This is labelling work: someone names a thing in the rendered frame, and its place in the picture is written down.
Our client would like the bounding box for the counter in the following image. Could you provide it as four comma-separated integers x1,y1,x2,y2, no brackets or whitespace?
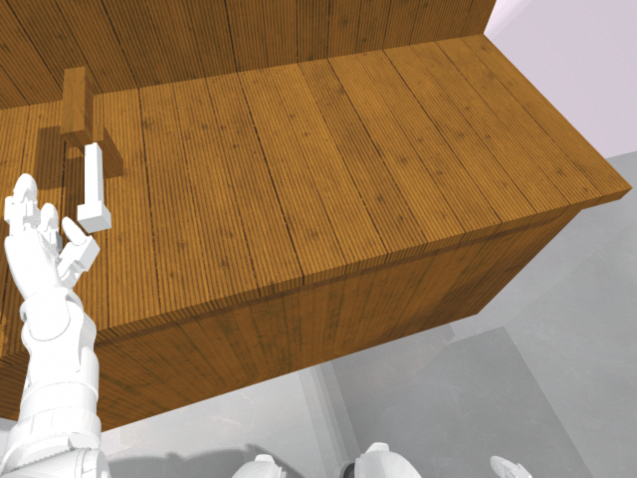
0,0,633,432

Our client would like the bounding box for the robot right shin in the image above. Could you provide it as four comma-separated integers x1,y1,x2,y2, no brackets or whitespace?
364,442,389,456

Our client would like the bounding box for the robot right hand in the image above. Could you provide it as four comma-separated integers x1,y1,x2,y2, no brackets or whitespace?
491,456,532,478

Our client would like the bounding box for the tap lever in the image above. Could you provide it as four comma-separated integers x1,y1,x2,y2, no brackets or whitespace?
78,142,111,233

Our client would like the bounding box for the robot left shin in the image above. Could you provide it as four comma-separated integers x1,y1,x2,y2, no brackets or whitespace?
255,454,275,463

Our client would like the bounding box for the left robot forearm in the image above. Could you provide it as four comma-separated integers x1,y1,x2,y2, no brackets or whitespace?
0,287,102,477

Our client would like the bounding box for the robot shin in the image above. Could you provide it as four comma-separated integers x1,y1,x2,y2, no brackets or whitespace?
364,442,389,456
255,454,275,463

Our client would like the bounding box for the robot left upper arm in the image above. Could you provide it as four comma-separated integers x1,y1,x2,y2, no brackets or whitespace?
0,447,111,478

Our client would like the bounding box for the robot left hand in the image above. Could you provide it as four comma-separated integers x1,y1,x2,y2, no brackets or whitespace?
4,173,101,301

